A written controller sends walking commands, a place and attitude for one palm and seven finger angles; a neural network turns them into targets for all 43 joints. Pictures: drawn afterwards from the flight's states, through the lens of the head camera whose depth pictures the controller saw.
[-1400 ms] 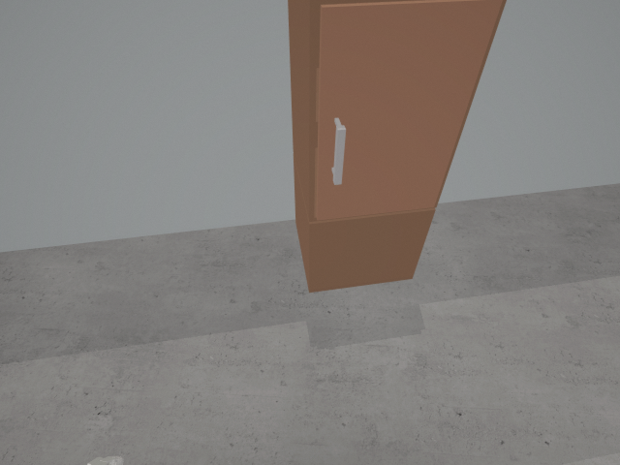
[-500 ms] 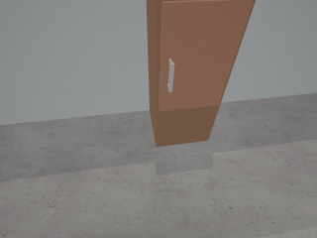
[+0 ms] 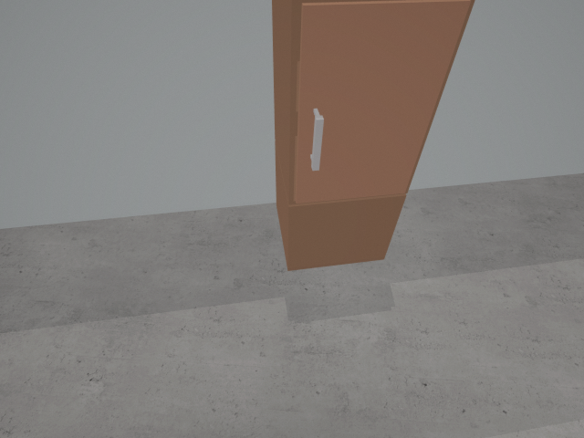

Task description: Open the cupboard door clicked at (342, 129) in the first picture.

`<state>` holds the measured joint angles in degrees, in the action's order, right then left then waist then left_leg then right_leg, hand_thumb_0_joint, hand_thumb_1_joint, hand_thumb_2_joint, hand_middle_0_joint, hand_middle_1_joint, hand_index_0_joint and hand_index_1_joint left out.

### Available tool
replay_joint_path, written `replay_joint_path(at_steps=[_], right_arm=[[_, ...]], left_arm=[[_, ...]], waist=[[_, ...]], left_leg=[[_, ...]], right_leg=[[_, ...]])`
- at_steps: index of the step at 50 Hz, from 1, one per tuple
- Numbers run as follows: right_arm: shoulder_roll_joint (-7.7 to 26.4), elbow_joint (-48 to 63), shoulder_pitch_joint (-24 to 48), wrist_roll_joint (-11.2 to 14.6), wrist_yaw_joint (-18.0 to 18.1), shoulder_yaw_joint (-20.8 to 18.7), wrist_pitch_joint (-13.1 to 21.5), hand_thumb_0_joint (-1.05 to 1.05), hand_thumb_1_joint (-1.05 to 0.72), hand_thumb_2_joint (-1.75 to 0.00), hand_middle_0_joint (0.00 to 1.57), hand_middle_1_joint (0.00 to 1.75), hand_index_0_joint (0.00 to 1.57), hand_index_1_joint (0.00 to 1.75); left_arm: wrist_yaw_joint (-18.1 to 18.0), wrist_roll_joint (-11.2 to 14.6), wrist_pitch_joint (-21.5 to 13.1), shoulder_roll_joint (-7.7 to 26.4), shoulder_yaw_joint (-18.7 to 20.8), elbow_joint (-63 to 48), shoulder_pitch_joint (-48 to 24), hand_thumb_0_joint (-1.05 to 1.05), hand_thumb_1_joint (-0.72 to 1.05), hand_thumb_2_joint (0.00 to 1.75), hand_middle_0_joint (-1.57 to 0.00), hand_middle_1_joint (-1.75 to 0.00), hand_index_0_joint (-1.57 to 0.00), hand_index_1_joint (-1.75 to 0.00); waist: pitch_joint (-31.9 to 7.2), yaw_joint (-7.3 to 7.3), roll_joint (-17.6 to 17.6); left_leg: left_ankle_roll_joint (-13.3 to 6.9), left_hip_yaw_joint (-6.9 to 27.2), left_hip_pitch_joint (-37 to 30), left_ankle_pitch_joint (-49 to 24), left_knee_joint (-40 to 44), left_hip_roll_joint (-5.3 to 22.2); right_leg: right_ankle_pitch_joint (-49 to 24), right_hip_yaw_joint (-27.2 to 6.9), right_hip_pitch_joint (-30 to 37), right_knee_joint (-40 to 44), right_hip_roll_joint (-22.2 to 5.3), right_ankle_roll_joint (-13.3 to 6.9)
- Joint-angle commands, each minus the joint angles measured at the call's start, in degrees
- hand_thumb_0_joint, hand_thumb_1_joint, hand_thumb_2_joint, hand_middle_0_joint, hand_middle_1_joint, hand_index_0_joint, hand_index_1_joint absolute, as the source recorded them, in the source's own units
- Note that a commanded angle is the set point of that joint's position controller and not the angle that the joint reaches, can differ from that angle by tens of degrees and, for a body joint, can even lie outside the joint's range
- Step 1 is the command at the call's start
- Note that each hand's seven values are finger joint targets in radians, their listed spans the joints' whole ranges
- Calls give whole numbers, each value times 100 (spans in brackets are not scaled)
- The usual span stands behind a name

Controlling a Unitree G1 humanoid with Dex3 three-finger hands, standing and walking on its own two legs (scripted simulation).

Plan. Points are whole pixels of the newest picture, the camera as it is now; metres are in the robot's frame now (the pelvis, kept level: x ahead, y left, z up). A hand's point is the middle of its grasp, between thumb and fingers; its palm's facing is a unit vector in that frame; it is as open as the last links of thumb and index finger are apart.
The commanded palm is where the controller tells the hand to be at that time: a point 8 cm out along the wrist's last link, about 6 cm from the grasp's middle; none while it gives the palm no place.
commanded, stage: look at it before walking up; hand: left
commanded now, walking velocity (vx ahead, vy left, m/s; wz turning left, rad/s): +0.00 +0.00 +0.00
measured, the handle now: (315, 140) +0.87 -0.01 -0.09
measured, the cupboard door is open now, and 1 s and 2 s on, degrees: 0 0 0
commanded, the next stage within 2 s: walk to a spot facing it in 0.04 s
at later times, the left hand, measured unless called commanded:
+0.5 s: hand out of the picture +0.06 +0.20 -0.18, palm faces -0.12 -0.96 -0.26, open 7.3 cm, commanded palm none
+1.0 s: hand out of the picture +0.08 +0.20 -0.18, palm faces -0.31 -0.92 -0.23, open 7.3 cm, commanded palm none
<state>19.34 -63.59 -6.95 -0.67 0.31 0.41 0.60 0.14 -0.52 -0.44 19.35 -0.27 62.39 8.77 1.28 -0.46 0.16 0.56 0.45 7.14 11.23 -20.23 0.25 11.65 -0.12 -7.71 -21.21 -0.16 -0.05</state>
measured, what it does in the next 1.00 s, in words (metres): lifts its left foot, turning right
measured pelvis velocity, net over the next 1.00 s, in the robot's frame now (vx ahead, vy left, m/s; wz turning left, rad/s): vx -0.04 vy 0.02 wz -0.43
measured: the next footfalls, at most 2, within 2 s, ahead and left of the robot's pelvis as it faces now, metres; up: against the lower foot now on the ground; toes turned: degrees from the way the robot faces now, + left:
left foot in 1.02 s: +0.03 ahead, +0.13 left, +0.00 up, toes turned -27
right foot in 1.50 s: -0.13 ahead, -0.07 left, +0.00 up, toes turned -50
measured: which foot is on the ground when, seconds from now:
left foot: down 0.00-0.54, up 0.56-1.00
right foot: down 0.00-1.00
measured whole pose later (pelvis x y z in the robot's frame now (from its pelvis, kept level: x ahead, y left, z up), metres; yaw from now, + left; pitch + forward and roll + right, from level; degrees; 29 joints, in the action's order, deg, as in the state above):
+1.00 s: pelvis -0.04 +0.02 -0.01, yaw -24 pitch +1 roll +0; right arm 13.5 -52.2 -7.9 -0.2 2.1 -3.0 -1.7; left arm 0.3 -1.3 3.2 13.4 4.3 52.7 14.9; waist 1.2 -2.9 1.6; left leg 2.0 1.4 16.5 22.4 -36.5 -0.1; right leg 6.2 -11.5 -20.9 -26.4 6.9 -0.8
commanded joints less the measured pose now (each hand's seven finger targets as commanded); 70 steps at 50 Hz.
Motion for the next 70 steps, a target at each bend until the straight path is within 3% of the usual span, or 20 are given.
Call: replay_joint_path(at_steps=[1, 9, 16, 20, 23, 26, 27, 28, 30, 35, 43, 47, 49, 50, 51, 52, 55, 57, 62, 70], right_arm=[[1146, 344, 293, 23, 53, -228, 145, 0, -90, -90, 20, 30, 20, 30], [1158, 337, 248, 15, 79, -246, 141, 0, -90, -90, 20, 30, 20, 30], [546, 686, -239, -4, 157, -326, -93, 0, -90, -90, 20, 30, 20, 30], [651, 964, -209, -15, 165, -458, -107, 0, -90, -90, 20, 30, 20, 30], [637, 1143, -30, -35, 159, -535, -56, 0, -90, -90, 20, 30, 20, 30], [500, 1261, 212, -46, 153, -559, -103, 0, -90, -90, 20, 30, 20, 30], [-14, 1406, -59, -3, 119, -489, -154, 0, -90, -90, 20, 30, 20, 30], [37, 1542, 117, -2, 129, -478, -186, 0, -90, -90, 20, 30, 20, 30], [75, 1433, 149, -5, 134, -519, -217, 0, -90, -90, 20, 30, 20, 30], [-76, 1266, -163, -46, 106, -523, -223, 0, -90, -90, 20, 30, 20, 30], [-121, 1473, 90, -4, 158, -483, -175, 0, -90, -90, 20, 30, 20, 30], [-116, 1482, -305, 68, 198, -475, -110, 0, -90, -90, 20, 30, 20, 30], [-67, 1332, -900, 83, 231, -477, -54, 0, -90, -90, 20, 30, 20, 30], [110, 1308, -1138, 74, 266, -504, 5, 0, -90, -90, 20, 30, 20, 30], [668, 1419, -922, -24, 276, -594, 13, 0, -90, -90, 20, 30, 20, 30], [845, 1624, -557, -18, 256, -614, -31, 0, -90, -90, 20, 30, 20, 30], [170, 1769, 267, -49, 259, -398, 37, 0, -90, -90, 20, 30, 20, 30], [155, 1685, -62, -69, 252, -414, 60, 0, -90, -90, 20, 30, 20, 30], [267, 1345, -1001, -62, 241, -506, 63, 0, -90, -90, 20, 30, 20, 30], [434, 1138, -1118, -102, 146, -634, 3, 0, -90, -90, 20, 30, 20, 30]], left_arm=[[-78, -22, -124, 1167, 221, -367, -233, 0, 90, 90, -20, -30, -20, -30], [-74, -20, -98, 1170, 241, -396, -248, 0, 90, 90, -20, -30, -20, -30], [-70, -54, 224, 592, 295, -727, 224, 0, 90, 90, -20, -30, -20, -30], [-4, -63, 282, 409, 359, -1025, 287, 0, 90, 90, -20, -30, -20, -30], [44, -64, 335, 136, 424, -1164, 468, 0, 90, 90, -20, -30, -20, -30], [72, -103, 231, 142, 530, -1046, 1210, 0, 90, 90, -20, -30, -20, -30], [-15, -189, 125, 779, 643, -1093, 1299, 0, 90, 90, -20, -30, -20, -30], [-73, -77, 146, 846, 619, -1131, 1433, 0, 90, 90, -20, -30, -20, -30], [-125, -68, 161, 603, 620, -1269, 872, 0, 90, 90, -20, -30, -20, -30], [-94, -51, 113, 341, 609, -1351, 701, 0, 90, 90, -20, -30, -20, -30], [-55, -93, 185, 416, 691, -1285, 957, 0, 90, 90, -20, -30, -20, -30], [-65, -126, 252, 548, 731, -1393, 621, 0, 90, 90, -20, -30, -20, -30], [-52, -95, 295, 519, 718, -1474, 299, 0, 90, 90, -20, -30, -20, -30], [-37, -67, 309, 319, 679, -1546, 221, 0, 90, 90, -20, -30, -20, -30], [49, -11, 332, -37, 625, -1633, 365, 0, 90, 90, -20, -30, -20, -30], [62, -83, 328, 127, 707, -1678, 273, 0, 90, 90, -20, -30, -20, -30], [189, -165, 397, 159, 791, -1321, 631, 0, 90, 90, -20, -30, -20, -30], [212, -136, 416, -3, 725, -1344, 548, 0, 90, 90, -20, -30, -20, -30], [216, -83, 401, -151, 613, -1503, -126, 0, 90, 90, -20, -30, -20, -30], [199, -73, 330, -270, 542, -1552, -380, 0, 90, 90, -20, -30, -20, -30]], waist=[[-269, 25, -35], [-238, 39, 12], [-129, 75, 1], [-139, 60, -546], [-129, -50, -1199], [-167, -468, -257], [-116, -371, 1940], [-144, -442, 1615], [60, -190, 937], [-317, -61, 563], [-502, -276, 787], [-633, -87, 921], [-638, 193, 829], [-642, 322, 268], [-357, 209, -1483], [-78, 162, -1640], [272, -328, -612], [241, -180, -820], [103, 237, -824], [-68, 327, -1230]], left_leg=[[-198, 502, -81, -756, 305, 642], [-181, 389, -197, -904, 204, 681], [-117, -36, 85, -433, -475, 845], [-399, 312, 258, 6, -212, 1354], [-983, 500, 566, -969, 4, 2149], [-343, -489, 1278, -753, -1861, 1500], [222, -1037, 2496, 1503, -3574, 439], [218, -237, 2521, 2221, -4296, 226], [175, 214, 2600, 1570, -4755, 375], [321, 84, 2319, 846, -4334, 347], [280, 59, 1994, 1229, -2995, 102], [114, 82, 1214, 1353, -1758, -46], [17, -8, 73, 658, -544, -109], [-143, 430, -738, 686, 163, 365], [-532, 1971, -1076, 1466, 932, 1812], [-936, 2423, 134, 1408, 1132, 2785], [-734, 809, 1174, 227, 742, 1690], [-770, 373, 574, -377, 491, 1473], [-938, 161, -497, -1748, 208, 1805], [-792, -458, -187, -2260, -288, 2064]], right_leg=[[-749, -600, -52, 367, -670, -155], [-1092, -669, -136, 299, -645, -180], [-1327, -956, -898, -557, -457, -154], [-662, -694, -1394, -1541, -56, -70], [1610, -71, -1405, -2959, -66, 86], [-32, -196, -265, -1096, -269, -22], [-1335, -2544, 78, 149, -1616, -407], [-1747, -3104, -371, 514, -2062, -963], [-642, -2954, -717, 535, -1634, -920], [-502, -2192, -442, 383, -1065, -831], [-651, -2755, -100, 355, -871, -955], [-840, -3000, -409, 274, -835, -897], [-282, -2832, -1221, 142, -549, -542], [431, -2387, -2043, -379, -68, -241], [1434, -1314, -3266, -1796, 715, 63], [1785, -560, -3095, -3323, 458, 290], [883, -393, -2494, -4970, 162, 398], [800, -252, -2740, -4902, 70, 473], [1117, 34, -2804, -3838, -181, 538], [1359, 520, -1552, -2177, -123, 272]])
